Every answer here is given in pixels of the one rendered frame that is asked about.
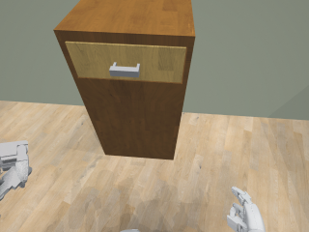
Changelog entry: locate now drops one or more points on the handle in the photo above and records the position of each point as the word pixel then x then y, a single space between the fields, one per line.
pixel 124 71

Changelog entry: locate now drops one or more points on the drawer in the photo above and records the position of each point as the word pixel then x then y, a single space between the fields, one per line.
pixel 160 63

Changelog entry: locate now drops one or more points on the robot left hand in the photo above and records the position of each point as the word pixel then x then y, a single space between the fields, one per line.
pixel 14 160

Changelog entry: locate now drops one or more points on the cabinet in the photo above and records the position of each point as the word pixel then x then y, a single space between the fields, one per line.
pixel 132 118

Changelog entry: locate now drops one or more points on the robot right hand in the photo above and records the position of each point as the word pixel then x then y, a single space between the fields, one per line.
pixel 249 216

